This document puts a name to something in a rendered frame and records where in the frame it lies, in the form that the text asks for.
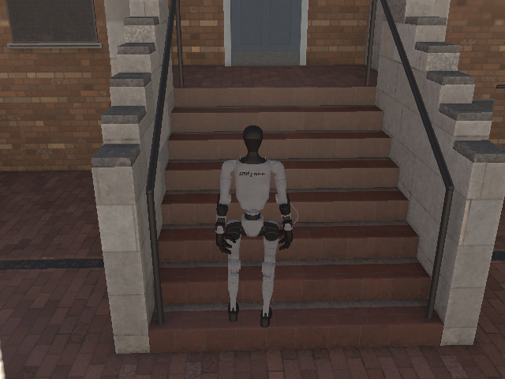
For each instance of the robot head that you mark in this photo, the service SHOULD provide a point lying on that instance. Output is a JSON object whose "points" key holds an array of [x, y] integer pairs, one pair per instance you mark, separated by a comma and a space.
{"points": [[253, 136]]}

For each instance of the robot left hand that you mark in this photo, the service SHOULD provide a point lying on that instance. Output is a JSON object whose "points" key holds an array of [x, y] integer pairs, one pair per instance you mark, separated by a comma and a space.
{"points": [[222, 244]]}

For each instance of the robot left forearm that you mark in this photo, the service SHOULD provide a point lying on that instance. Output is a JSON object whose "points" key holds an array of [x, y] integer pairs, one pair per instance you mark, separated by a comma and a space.
{"points": [[220, 217]]}

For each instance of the robot right forearm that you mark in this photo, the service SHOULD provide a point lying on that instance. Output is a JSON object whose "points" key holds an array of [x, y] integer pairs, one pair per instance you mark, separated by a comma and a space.
{"points": [[286, 215]]}

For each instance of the humanoid robot torso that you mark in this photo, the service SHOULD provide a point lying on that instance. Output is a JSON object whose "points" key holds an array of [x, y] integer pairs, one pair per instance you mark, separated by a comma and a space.
{"points": [[252, 182]]}

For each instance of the left robot upper arm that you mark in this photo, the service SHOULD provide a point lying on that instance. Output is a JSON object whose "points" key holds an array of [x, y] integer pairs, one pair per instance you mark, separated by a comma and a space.
{"points": [[225, 181]]}

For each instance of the robot right hand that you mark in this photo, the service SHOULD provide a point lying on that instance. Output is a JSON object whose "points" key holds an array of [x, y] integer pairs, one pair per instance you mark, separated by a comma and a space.
{"points": [[287, 239]]}

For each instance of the right robot upper arm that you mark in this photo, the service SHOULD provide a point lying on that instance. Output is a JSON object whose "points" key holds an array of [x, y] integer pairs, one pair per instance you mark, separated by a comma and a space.
{"points": [[280, 181]]}

